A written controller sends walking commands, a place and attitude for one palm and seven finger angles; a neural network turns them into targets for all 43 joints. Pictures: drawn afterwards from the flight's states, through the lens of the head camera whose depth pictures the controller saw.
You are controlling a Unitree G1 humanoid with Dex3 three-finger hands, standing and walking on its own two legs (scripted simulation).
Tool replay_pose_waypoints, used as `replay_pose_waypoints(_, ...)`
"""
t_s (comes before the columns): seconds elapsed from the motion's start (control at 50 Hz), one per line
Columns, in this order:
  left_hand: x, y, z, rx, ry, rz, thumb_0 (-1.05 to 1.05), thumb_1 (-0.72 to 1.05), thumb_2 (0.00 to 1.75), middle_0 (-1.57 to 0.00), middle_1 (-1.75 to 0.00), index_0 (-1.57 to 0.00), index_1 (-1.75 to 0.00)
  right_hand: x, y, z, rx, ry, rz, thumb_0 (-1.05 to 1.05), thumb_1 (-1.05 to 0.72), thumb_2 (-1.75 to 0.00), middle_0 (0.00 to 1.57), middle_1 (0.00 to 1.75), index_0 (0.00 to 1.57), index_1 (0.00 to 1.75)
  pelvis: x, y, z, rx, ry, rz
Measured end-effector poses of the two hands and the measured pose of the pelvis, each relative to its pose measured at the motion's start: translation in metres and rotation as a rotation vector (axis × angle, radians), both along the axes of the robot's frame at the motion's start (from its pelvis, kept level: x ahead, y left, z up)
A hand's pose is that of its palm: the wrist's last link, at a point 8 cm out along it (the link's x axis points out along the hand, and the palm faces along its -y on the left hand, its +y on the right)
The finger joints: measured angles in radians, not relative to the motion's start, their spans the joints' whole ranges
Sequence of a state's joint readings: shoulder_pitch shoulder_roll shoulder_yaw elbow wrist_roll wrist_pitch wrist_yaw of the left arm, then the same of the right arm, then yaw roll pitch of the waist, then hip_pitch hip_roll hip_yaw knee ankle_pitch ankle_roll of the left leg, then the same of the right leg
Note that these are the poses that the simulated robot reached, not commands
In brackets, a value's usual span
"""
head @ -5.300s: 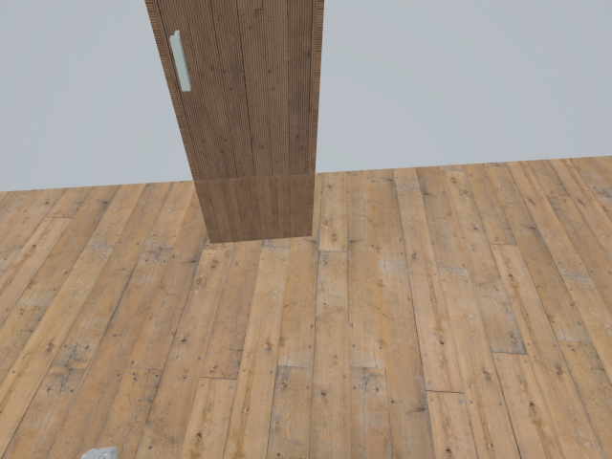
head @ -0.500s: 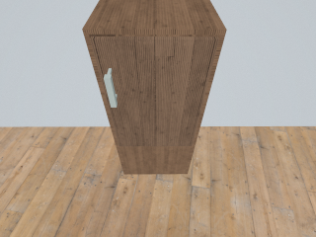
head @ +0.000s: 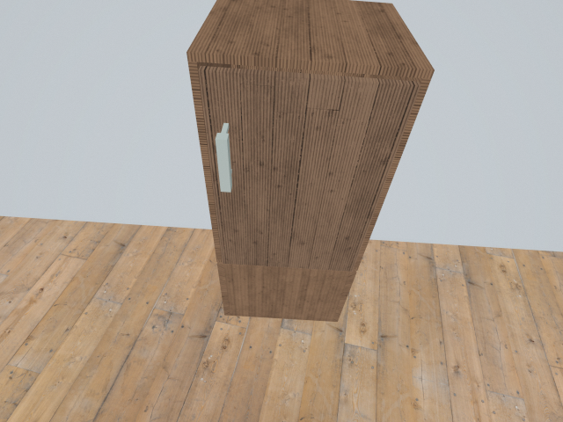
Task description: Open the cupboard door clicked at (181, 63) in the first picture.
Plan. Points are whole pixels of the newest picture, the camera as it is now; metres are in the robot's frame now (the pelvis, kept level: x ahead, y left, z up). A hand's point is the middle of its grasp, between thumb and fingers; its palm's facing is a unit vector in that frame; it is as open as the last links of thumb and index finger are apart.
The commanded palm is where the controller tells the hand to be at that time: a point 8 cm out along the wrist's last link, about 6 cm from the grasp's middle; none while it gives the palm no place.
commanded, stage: shuffle to correct the standing spot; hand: left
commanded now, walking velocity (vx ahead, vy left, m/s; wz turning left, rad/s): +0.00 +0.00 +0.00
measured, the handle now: (226, 158) +0.59 +0.16 +0.04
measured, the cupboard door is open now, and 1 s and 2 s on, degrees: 0 0 0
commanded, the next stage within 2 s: come to a stop and stand still in 0.32 s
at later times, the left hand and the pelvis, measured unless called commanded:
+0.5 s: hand out of the picture -0.03 +0.13 -0.18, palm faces +0.08 -0.99 -0.15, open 7.3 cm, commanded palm none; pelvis +0.03 -0.03 +0.00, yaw +0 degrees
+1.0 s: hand out of the picture +0.05 +0.18 -0.18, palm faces +0.01 -0.97 -0.24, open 7.3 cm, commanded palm none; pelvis +0.01 -0.01 -0.01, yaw -1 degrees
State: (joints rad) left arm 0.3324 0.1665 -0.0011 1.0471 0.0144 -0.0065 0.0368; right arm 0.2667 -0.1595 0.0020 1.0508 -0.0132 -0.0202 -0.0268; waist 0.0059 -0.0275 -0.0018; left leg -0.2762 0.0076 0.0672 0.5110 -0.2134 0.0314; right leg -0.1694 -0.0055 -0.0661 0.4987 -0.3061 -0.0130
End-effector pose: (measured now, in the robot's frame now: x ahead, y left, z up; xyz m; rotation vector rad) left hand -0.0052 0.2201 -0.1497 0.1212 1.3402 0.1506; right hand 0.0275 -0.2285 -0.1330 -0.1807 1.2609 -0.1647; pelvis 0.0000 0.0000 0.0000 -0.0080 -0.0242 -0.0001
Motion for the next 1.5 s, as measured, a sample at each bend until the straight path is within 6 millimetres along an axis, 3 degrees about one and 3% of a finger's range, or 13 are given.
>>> replay_pose_waypoints(0.22,-0.017,0.000,0.000,-0.006,0.061,-0.007,0.00,0.91,0.90,-0.20,-0.30,-0.20,-0.30,-0.017,0.001,-0.004,0.013,0.048,-0.027,0.00,-0.92,-0.90,0.20,0.30,0.20,0.30,0.001,-0.002,-0.001,0.014,0.014,-0.009)
replay_pose_waypoints(0.4,-0.026,-0.027,0.003,-0.007,0.097,0.033,0.00,0.91,0.90,-0.20,-0.30,-0.20,-0.30,-0.029,-0.022,-0.010,0.020,0.125,-0.056,0.00,-0.91,-0.90,0.20,0.30,0.20,0.30,0.015,-0.026,-0.003,0.004,0.033,-0.007)
replay_pose_waypoints(0.48,-0.032,-0.041,0.002,-0.026,0.119,0.064,0.00,0.91,0.90,-0.20,-0.30,-0.20,-0.30,-0.009,-0.028,-0.004,0.011,0.119,-0.037,0.01,-0.91,-0.90,0.20,0.30,0.20,0.30,0.026,-0.031,0.000,0.005,0.029,0.001)
replay_pose_waypoints(0.6,-0.033,-0.056,-0.008,-0.076,0.182,0.061,0.00,0.91,0.90,-0.20,-0.30,-0.20,-0.30,0.043,-0.026,-0.003,-0.022,0.009,-0.025,0.01,-0.94,-0.90,0.19,0.30,0.20,0.30,0.041,-0.026,-0.006,-0.018,0.004,-0.021)
replay_pose_waypoints(0.7,-0.011,-0.055,-0.012,-0.081,0.154,0.044,0.00,0.91,0.90,-0.20,-0.30,-0.20,-0.30,0.069,-0.017,0.004,-0.020,-0.055,-0.014,0.01,-0.94,-0.90,0.19,0.30,0.20,0.30,0.043,-0.023,-0.003,0.001,-0.002,-0.029)
replay_pose_waypoints(0.78,0.013,-0.046,-0.008,-0.057,0.070,0.030,0.00,0.91,0.90,-0.20,-0.30,-0.20,-0.30,0.075,-0.009,0.004,0.003,-0.079,0.001,0.00,-0.93,-0.90,0.19,0.30,0.20,0.30,0.034,-0.021,-0.002,0.001,0.006,-0.025)
replay_pose_waypoints(0.94,0.038,-0.010,0.003,0.045,-0.065,-0.040,0.01,0.92,0.90,-0.20,-0.30,-0.20,-0.30,0.052,-0.007,-0.004,0.033,-0.126,-0.027,0.00,-0.92,-0.90,0.20,0.30,0.20,0.30,0.011,-0.014,-0.007,-0.029,-0.001,-0.025)
replay_pose_waypoints(1.06,0.054,0.015,0.012,0.093,-0.144,-0.065,0.00,0.91,0.90,-0.20,-0.30,-0.20,-0.30,0.012,-0.009,-0.013,0.027,-0.084,-0.044,-0.01,-0.93,-0.90,0.20,0.30,0.20,0.30,0.002,-0.005,-0.011,-0.019,-0.018,-0.021)
replay_pose_waypoints(1.14,0.054,0.022,0.016,0.101,-0.156,-0.073,0.00,0.91,0.90,-0.20,-0.30,-0.20,-0.30,-0.018,-0.006,-0.015,0.031,-0.009,-0.049,0.00,-0.92,-0.90,0.19,0.30,0.20,0.30,-0.003,-0.002,-0.008,-0.012,-0.006,-0.021)
replay_pose_waypoints(1.3,0.013,0.018,0.013,0.069,-0.051,-0.060,0.00,0.91,0.90,-0.20,-0.30,-0.20,-0.30,-0.054,-0.003,-0.010,0.034,0.090,-0.061,0.00,-0.91,-0.90,0.20,0.30,0.20,0.30,-0.010,-0.002,-0.003,-0.003,0.011,-0.025)
replay_pose_waypoints(1.5,-0.042,-0.002,0.003,0.008,0.101,-0.025,0.00,0.91,0.90,-0.20,-0.30,-0.20,-0.30,-0.044,-0.011,-0.004,0.009,0.084,-0.053,0.00,-0.91,-0.90,0.20,0.30,0.20,0.30,-0.011,-0.006,-0.001,-0.004,0.011,-0.023)
